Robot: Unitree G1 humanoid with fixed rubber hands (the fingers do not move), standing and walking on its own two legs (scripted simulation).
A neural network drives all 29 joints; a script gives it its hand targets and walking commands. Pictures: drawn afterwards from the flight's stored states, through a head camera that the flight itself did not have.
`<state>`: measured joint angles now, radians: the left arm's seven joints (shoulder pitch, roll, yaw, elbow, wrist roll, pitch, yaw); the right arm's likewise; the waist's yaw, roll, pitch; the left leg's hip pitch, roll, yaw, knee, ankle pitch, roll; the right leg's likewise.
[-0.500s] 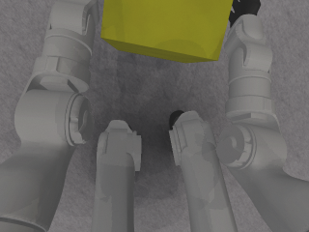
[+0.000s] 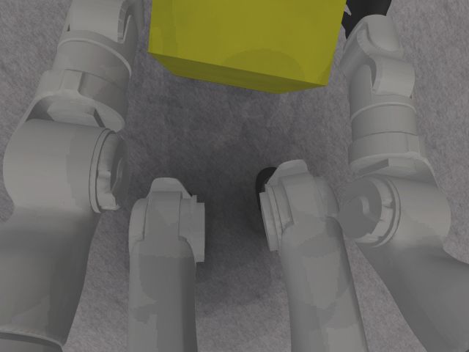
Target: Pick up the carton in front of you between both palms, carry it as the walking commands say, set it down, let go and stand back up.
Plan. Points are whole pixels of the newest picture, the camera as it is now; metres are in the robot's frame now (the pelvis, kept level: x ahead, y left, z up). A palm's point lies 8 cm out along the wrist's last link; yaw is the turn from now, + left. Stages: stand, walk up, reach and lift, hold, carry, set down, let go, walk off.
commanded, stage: set down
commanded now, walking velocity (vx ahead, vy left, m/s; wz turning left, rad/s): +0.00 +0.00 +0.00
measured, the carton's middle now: (243, 10) +0.54 -0.05 -0.25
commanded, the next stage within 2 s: none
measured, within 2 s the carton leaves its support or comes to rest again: rests again in 0.10 s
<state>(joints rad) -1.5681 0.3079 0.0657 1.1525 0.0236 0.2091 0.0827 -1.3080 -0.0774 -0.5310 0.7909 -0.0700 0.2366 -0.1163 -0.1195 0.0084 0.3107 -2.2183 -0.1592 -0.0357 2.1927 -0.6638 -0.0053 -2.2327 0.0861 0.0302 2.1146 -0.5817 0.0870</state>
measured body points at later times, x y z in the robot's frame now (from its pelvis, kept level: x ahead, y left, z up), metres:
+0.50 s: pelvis -0.01 +0.00 -0.01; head +0.37 +0.02 +0.23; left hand +0.58 +0.09 -0.19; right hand +0.51 -0.21 -0.19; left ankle +0.08 +0.10 -0.35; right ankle +0.11 -0.13 -0.35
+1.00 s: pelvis -0.01 +0.00 -0.02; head +0.37 +0.01 +0.20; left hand +0.60 +0.14 -0.20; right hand +0.51 -0.25 -0.20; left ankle +0.08 +0.10 -0.35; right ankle +0.11 -0.13 -0.35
